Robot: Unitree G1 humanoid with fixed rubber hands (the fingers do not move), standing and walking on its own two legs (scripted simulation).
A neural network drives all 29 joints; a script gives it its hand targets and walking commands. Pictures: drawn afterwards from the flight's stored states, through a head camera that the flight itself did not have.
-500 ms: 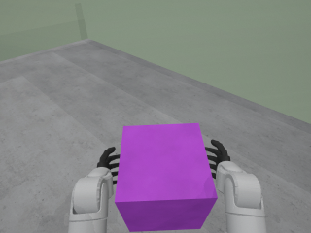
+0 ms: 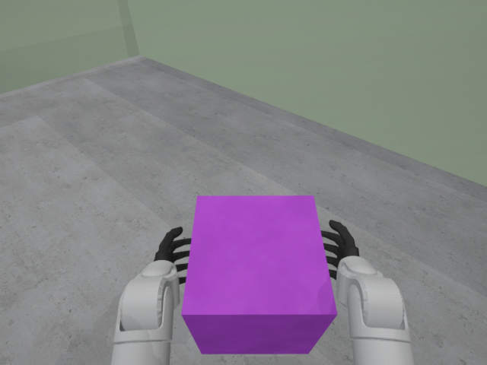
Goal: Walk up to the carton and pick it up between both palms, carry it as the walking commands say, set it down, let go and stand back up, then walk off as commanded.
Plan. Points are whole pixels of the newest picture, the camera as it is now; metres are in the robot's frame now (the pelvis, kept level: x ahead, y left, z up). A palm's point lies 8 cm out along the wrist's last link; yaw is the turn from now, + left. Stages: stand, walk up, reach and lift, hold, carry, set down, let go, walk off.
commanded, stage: carry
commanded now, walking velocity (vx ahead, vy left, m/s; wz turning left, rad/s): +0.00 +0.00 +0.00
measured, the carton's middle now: (255, 278) +0.30 +0.00 +0.01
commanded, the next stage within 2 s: none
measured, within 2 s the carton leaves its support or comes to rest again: neither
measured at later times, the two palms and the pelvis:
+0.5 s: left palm (170, 279) +0.27 +0.13 +0.05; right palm (348, 275) +0.27 -0.15 +0.06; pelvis +0.00 +0.00 +0.00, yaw +0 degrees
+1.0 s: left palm (171, 272) +0.30 +0.14 +0.03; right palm (336, 269) +0.30 -0.14 +0.04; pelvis +0.02 +0.01 +0.00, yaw -1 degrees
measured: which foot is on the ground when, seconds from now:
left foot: down 0.00-1.00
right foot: down 0.00-1.00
